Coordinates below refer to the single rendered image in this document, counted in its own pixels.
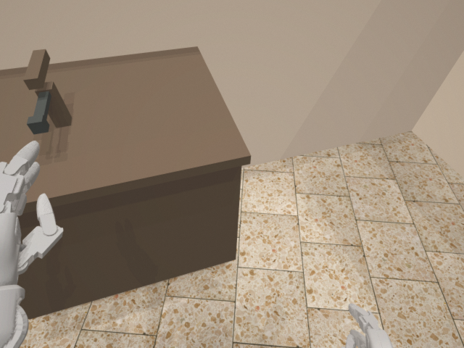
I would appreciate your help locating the left robot hand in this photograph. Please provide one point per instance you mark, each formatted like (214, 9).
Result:
(16, 178)

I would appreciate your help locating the left robot forearm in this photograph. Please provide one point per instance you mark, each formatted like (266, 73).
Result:
(13, 319)

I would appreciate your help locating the right robot hand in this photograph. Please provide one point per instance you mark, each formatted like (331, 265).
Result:
(374, 336)

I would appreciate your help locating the counter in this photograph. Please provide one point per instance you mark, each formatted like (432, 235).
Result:
(141, 165)

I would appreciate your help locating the tap lever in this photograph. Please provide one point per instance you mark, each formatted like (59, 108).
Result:
(38, 123)

